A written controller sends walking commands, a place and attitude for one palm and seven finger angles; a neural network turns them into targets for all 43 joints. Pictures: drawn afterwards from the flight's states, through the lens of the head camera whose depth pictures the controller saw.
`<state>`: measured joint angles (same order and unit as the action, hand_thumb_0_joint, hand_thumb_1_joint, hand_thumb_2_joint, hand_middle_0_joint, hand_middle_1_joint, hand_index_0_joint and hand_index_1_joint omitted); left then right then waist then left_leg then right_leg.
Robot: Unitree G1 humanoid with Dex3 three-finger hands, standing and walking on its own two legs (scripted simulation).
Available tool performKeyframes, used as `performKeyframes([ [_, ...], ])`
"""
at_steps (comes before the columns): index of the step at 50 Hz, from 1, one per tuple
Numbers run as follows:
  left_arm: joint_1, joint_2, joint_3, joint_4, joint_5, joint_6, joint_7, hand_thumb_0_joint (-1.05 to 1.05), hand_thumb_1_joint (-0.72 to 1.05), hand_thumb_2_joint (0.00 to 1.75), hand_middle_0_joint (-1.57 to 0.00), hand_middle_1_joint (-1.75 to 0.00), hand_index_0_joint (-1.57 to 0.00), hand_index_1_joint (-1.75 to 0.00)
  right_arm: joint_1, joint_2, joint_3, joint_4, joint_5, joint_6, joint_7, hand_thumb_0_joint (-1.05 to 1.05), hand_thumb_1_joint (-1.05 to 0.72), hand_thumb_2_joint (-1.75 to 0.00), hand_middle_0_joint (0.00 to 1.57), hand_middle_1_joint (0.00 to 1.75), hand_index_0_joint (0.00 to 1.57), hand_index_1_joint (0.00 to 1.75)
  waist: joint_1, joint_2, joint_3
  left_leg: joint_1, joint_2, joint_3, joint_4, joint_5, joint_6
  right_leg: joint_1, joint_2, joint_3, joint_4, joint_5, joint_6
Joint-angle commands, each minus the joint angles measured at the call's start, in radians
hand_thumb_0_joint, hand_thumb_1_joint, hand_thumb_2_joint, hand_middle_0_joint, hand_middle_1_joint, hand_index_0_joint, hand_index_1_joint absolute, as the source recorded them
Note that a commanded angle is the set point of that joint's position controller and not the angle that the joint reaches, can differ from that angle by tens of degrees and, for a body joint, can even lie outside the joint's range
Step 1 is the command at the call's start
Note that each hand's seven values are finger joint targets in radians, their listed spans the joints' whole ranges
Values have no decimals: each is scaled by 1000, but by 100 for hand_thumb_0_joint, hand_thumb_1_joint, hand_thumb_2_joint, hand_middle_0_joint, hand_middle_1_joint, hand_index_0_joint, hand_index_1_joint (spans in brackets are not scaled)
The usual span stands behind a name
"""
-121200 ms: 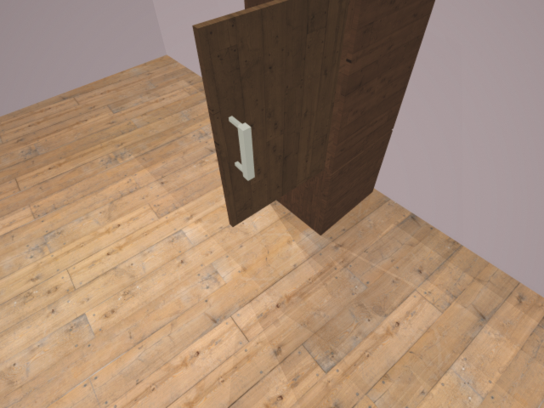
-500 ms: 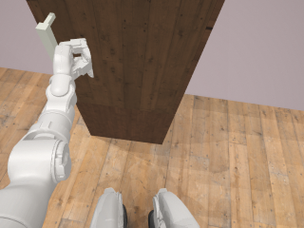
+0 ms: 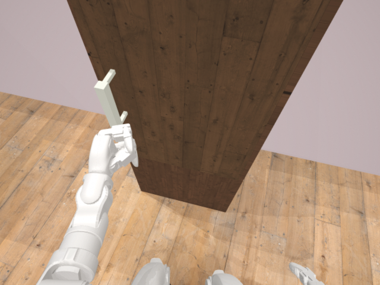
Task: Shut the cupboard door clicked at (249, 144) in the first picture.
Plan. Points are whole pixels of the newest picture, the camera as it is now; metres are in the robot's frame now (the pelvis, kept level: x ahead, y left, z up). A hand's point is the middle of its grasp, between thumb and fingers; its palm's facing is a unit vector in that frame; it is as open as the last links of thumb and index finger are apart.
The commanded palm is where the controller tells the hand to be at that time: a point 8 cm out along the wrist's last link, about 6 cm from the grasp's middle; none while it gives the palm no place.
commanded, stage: pull the fist back off the door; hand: left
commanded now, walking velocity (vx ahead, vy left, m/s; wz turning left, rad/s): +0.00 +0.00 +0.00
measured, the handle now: (114, 103) +0.51 +0.19 +0.05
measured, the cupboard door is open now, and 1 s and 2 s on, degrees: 0 0 0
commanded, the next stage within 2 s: draw the hand back to the body in 0.02 s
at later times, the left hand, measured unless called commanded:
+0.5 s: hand (103, 164) +0.32 +0.16 +0.10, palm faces -0.02 -1.00 -0.02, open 3.1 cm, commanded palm +0.28 +0.21 +0.11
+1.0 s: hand (12, 191) +0.24 +0.24 +0.18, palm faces +0.25 -0.93 -0.27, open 3.7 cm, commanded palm +0.19 +0.29 +0.20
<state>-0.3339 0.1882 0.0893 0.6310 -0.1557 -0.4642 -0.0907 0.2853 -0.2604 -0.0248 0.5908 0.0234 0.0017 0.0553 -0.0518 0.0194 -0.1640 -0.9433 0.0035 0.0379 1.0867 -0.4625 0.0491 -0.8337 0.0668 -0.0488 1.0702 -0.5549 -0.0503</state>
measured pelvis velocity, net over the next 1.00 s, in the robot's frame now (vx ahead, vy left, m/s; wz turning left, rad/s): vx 0.00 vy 0.02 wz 0.03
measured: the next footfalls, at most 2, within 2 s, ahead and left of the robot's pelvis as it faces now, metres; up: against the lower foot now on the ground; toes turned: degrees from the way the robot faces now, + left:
none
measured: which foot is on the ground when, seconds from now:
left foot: down 0.00-1.00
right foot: down 0.00-1.00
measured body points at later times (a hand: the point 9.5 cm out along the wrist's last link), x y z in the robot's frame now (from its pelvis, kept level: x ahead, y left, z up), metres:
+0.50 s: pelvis +0.00 +0.00 +0.03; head +0.02 -0.01 +0.48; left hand +0.31 +0.22 +0.11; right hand +0.12 -0.24 -0.08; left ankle +0.03 +0.09 -0.66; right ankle -0.02 -0.09 -0.66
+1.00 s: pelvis +0.00 +0.02 +0.07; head -0.01 +0.01 +0.52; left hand +0.22 +0.29 +0.19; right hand +0.20 -0.18 +0.00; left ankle +0.03 +0.09 -0.66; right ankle -0.03 -0.09 -0.66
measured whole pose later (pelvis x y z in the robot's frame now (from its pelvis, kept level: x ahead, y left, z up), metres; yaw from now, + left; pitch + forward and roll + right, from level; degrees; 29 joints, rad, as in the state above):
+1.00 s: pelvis +0.00 +0.02 +0.07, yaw +2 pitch -1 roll -1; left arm 0.28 0.32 0.11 -0.17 -0.10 -0.01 0.08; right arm 0.18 -0.22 0.07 0.55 0.05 0.00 -0.07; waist 0.03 0.05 -0.03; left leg -0.28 -0.05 0.03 0.54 -0.24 0.08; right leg -0.16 0.03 -0.03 0.49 -0.31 -0.01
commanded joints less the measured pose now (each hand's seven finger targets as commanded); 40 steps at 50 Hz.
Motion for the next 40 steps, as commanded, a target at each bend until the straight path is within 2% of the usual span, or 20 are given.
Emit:
performKeyframes([
  [1,-360,70,-34,-248,-9,-52,-2,0,90,90,-130,-150,-130,-150,62,-132,-47,-70,10,-21,-23,0,-90,-90,20,30,20,30,-47,23,-334,434,18,-95,-66,428,-13,20,-27,51,-127,538,42],
  [3,-373,67,-38,-209,0,-43,3,0,90,90,-130,-150,-130,-150,47,-133,-47,-67,9,-16,-28,0,-90,-90,20,30,20,30,-51,-14,-304,400,16,-100,-66,377,-14,12,-29,50,-129,497,39],
  [7,-431,57,-47,-177,9,-40,10,0,90,90,-130,-150,-130,-150,19,-128,-39,-70,5,-13,-33,0,-90,-90,20,30,20,30,-42,25,-336,408,8,-107,-58,360,-18,1,-33,51,-118,471,32],
  [10,-307,186,69,-326,-11,-41,17,0,90,90,-130,-150,-130,-150,1,-139,-37,-117,6,-6,-36,0,-90,-90,20,30,20,30,34,63,-500,505,7,-105,-93,457,-24,136,-29,55,-119,541,23],
  [12,-220,168,48,-424,-25,-24,8,0,90,90,-130,-150,-130,-150,-23,-122,-25,-147,14,-4,-32,0,-90,-90,20,30,20,30,55,80,-514,549,7,-96,-127,504,-25,199,-30,52,-138,584,26],
  [13,-171,169,43,-448,-30,-8,3,0,90,90,-130,-150,-130,-150,-33,-119,-20,-159,18,-3,-30,0,-90,-90,20,30,20,30,59,83,-483,545,7,-91,-143,489,-23,211,-27,53,-155,576,28],
  [17,-62,159,28,-408,-52,89,-29,0,90,90,-130,-150,-130,-150,-46,-117,-4,-181,36,12,-43,0,-90,-90,20,30,20,30,24,-91,-241,385,3,-68,-211,309,-1,275,-32,78,-254,511,55],
  [19,-18,169,53,-411,-80,123,-51,0,90,90,-130,-150,-130,-150,-56,-120,-2,-189,44,10,-53,0,-90,-90,20,30,20,30,24,-127,-177,359,1,-65,-235,246,1,305,-45,102,-305,460,65],
  [20,-5,180,60,-437,-92,131,-62,0,90,90,-130,-150,-130,-150,-65,-126,1,-197,47,8,-60,0,-90,-90,20,30,20,30,32,-111,-176,368,-4,-62,-242,243,2,328,-52,116,-320,450,68],
  [23,-8,164,43,-525,-126,131,-96,0,90,90,-130,-150,-130,-150,-84,-118,9,-201,53,-14,-70,0,-90,-90,20,30,20,30,24,-65,-170,421,-5,-65,-271,221,1,340,-57,114,-355,398,63],
  [26,40,208,64,-644,-133,106,-110,0,90,90,-130,-150,-130,-150,-101,-114,13,-207,54,-42,-78,0,-90,-90,20,30,20,30,38,17,-193,492,-5,-72,-297,242,1,356,-52,104,-360,391,51],
  [29,91,238,86,-688,-136,109,-113,0,90,90,-124,-144,-124,-144,-114,-112,19,-207,58,-66,-84,0,-90,-90,20,30,20,30,41,24,-146,513,-3,-80,-333,219,-1,346,-43,87,-380,340,42],
  [30,124,268,117,-690,-138,118,-113,0,90,90,-122,-141,-122,-141,-115,-117,18,-206,58,-70,-87,0,-90,-90,20,30,20,30,54,27,-134,513,-3,-80,-339,212,-1,356,-44,96,-390,326,44],
  [31,147,255,108,-693,-138,133,-116,0,90,90,-119,-138,-119,-138,-129,-111,23,-210,61,-74,-87,0,-90,-90,20,30,20,30,53,43,-111,517,-2,-78,-357,193,-3,351,-45,90,-401,300,40],
  [32,152,261,119,-700,-143,149,-116,0,90,90,-116,-135,-116,-135,-131,-111,23,-212,63,-78,-89,0,-90,-90,20,30,20,30,54,26,-97,521,-2,-81,-370,183,-4,361,-46,88,-412,287,39],
  [33,140,311,76,-763,-16,194,-10,0,90,90,-113,-132,-113,-132,-186,-89,12,-218,59,-53,-112,0,-90,-90,20,30,20,30,72,22,-86,551,3,-101,-418,165,-6,364,-83,149,-500,249,29],
  [34,190,269,65,-781,-4,233,44,0,90,90,-111,-129,-111,-129,-181,-84,16,-223,56,-45,-125,0,-90,-90,20,30,20,30,54,-4,-45,563,7,-94,-437,160,-4,379,-89,149,-531,234,39],
  [35,244,264,69,-797,-1,261,69,0,90,90,-108,-126,-108,-126,-180,-87,15,-226,55,-43,-131,0,-90,-90,20,30,20,30,59,-45,-28,560,10,-98,-450,154,-3,392,-87,141,-548,217,43],
  [39,320,255,61,-889,34,323,135,0,90,90,-97,-114,-97,-114,-204,-78,29,-215,50,-29,-142,0,-90,-90,20,30,20,30,57,15,-10,682,24,-115,-541,174,-3,450,-73,90,-582,268,32],
  [40,337,273,76,-905,38,336,145,0,90,90,-94,-111,-94,-111,-208,-83,30,-207,48,-30,-145,0,-90,-90,20,30,20,30,61,31,-11,703,26,-118,-560,191,-2,478,-71,86,-594,294,29],
])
